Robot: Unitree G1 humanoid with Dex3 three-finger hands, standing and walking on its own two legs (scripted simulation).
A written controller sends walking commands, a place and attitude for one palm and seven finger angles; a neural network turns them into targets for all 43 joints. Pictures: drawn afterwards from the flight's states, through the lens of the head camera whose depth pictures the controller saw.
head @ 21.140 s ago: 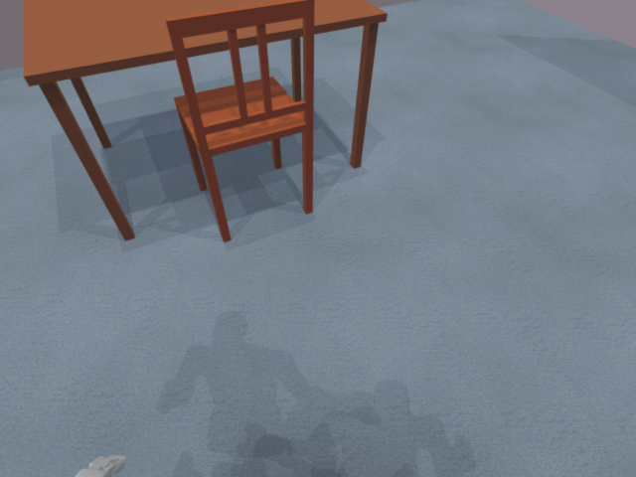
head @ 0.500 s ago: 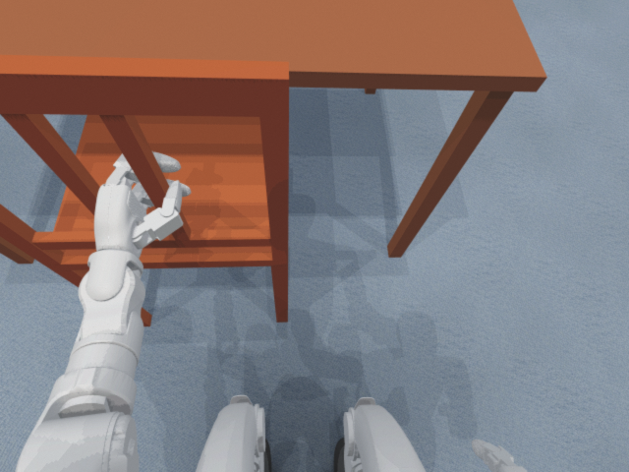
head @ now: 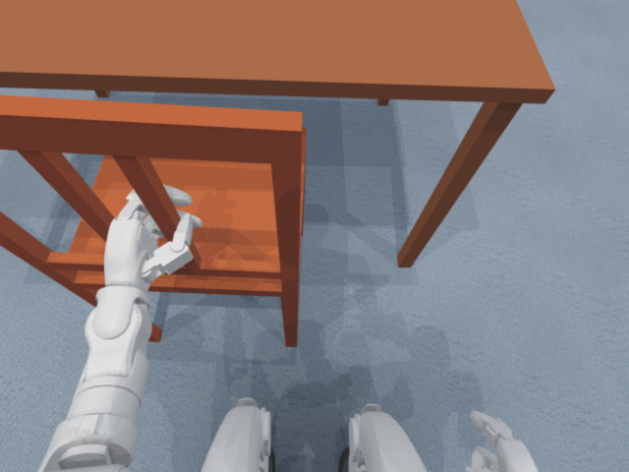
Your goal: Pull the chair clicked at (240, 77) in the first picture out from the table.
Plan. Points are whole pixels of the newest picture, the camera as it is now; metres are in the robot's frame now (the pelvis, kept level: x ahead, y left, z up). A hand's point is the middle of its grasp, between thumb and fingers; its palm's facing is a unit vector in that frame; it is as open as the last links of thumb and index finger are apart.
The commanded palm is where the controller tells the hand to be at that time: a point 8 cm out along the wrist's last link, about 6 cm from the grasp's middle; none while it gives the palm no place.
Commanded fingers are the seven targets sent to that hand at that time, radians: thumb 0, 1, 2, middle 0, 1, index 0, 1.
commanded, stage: hook a spindle and tug to test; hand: left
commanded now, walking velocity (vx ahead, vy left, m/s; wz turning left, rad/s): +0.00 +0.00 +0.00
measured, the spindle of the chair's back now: (97, 216) +0.42 +0.28 +0.03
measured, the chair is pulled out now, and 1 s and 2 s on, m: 0.05 0.18 0.31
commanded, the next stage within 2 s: step backward, pulling the chair out in 0.02 s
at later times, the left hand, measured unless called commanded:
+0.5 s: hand (191, 248) +0.37 +0.15 +0.04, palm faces +0.08 -0.99 -0.10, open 5.2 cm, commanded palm +0.35 +0.20 +0.03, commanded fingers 0.00 0.90 0.90 -0.50 -1.45 -0.50 -1.45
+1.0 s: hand (233, 330) +0.27 +0.09 +0.04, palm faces -0.06 -0.99 -0.15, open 5.3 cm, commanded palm +0.28 +0.15 +0.04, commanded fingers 0.00 0.90 0.90 -0.50 -1.45 -0.50 -1.45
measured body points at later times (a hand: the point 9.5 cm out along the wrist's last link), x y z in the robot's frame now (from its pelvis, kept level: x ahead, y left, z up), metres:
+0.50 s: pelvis +0.00 +0.01 +0.09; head +0.08 +0.03 +0.53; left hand +0.36 +0.21 +0.05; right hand +0.08 -0.26 -0.02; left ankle +0.03 +0.11 -0.63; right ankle +0.01 -0.12 -0.63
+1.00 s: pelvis -0.06 +0.00 +0.10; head +0.00 -0.01 +0.54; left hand +0.27 +0.15 +0.05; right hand +0.02 -0.28 -0.03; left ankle +0.03 +0.11 -0.63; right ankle +0.01 -0.12 -0.63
